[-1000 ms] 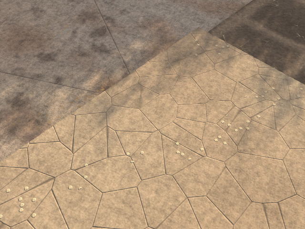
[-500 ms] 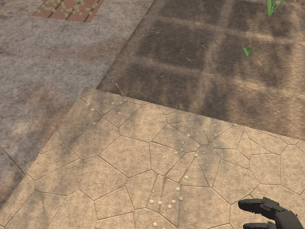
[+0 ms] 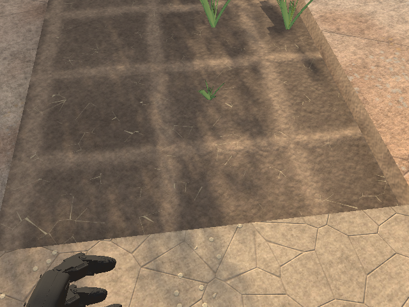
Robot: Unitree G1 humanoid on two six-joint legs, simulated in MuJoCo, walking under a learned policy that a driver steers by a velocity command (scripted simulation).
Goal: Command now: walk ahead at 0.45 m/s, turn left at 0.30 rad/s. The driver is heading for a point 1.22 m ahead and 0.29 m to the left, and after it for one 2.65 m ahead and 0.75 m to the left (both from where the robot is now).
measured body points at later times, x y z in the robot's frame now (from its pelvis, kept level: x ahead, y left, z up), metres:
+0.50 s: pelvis +0.18 +0.07 -0.01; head +0.19 +0.08 +0.44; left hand +0.22 +0.41 -0.08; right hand +0.43 -0.13 -0.08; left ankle +0.20 +0.16 -0.74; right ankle +0.19 -0.10 -0.69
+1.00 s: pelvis +0.24 +0.04 +0.00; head +0.26 +0.04 +0.45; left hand +0.27 +0.33 -0.10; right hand +0.48 -0.18 -0.08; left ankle +0.20 +0.16 -0.74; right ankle +0.30 -0.07 -0.72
